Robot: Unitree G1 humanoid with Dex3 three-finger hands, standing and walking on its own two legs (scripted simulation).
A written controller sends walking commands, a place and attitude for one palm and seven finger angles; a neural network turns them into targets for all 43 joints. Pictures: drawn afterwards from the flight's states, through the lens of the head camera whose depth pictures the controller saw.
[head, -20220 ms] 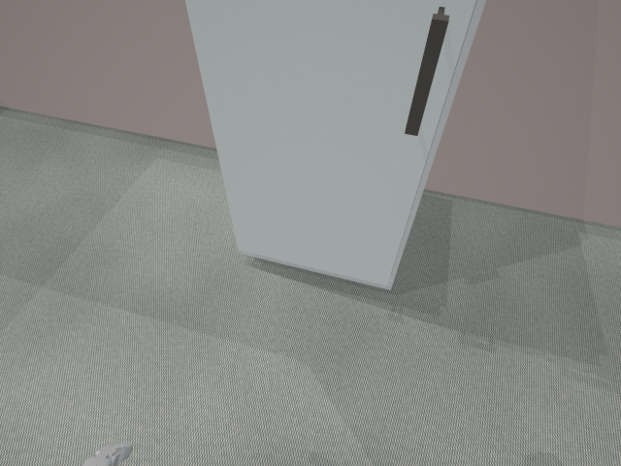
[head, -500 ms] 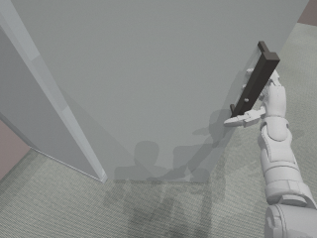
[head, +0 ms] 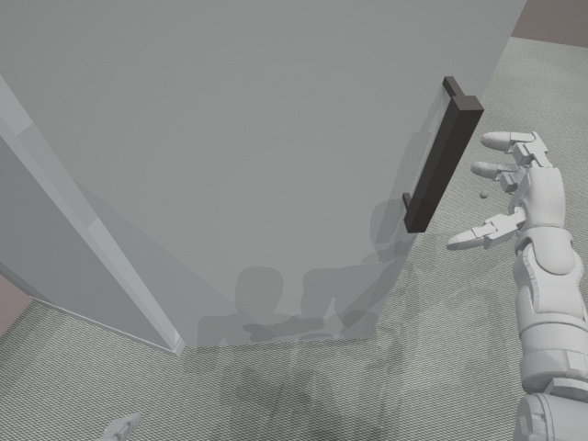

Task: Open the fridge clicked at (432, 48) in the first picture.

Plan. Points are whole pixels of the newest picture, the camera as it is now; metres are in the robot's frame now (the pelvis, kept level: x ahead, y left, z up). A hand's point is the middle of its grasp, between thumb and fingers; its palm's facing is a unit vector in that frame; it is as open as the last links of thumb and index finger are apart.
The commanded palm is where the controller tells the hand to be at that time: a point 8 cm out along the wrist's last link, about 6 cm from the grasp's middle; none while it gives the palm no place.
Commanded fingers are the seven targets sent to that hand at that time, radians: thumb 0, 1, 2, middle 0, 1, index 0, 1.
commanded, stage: slip the hand off the handle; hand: right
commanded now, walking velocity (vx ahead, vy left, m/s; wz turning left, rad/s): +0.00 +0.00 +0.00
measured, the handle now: (430, 163) +0.48 -0.14 +0.13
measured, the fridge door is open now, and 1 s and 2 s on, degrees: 67 67 67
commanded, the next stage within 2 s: draw the hand back to the body in 0.84 s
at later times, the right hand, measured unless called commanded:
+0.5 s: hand (497, 233) +0.36 -0.20 +0.13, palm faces +0.09 +0.98 -0.15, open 14.7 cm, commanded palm +0.32 -0.26 +0.14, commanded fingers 0.00 0.55 -0.20 0.25 1.15 0.25 1.15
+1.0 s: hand (509, 277) +0.30 -0.20 +0.13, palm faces +0.10 +0.99 -0.11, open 14.7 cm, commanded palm +0.26 -0.25 +0.14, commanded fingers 0.00 0.55 -0.20 0.25 1.15 0.25 1.15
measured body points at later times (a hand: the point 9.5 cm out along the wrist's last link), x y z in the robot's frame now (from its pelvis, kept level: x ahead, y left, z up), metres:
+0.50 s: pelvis +0.00 -0.01 +0.00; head +0.01 +0.00 +0.45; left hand +0.11 +0.24 -0.11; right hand +0.35 -0.26 +0.13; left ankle -0.01 +0.13 -0.73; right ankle +0.02 -0.12 -0.73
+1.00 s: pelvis -0.02 +0.01 +0.00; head -0.02 +0.02 +0.45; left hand +0.16 +0.25 -0.09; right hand +0.29 -0.25 +0.14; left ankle -0.01 +0.13 -0.73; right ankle +0.02 -0.12 -0.73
